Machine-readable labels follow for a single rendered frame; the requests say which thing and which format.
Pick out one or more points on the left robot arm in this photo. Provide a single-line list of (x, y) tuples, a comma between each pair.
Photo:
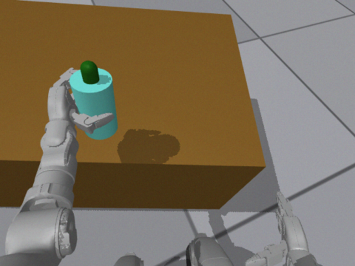
[(43, 231)]

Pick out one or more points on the left robot hand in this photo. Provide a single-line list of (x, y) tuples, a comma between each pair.
[(62, 106)]

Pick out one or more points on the bottle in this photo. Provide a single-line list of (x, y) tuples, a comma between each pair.
[(93, 92)]

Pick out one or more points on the right robot arm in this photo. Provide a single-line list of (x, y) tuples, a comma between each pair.
[(300, 258)]

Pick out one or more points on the right robot hand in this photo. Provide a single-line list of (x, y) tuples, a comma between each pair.
[(292, 236)]

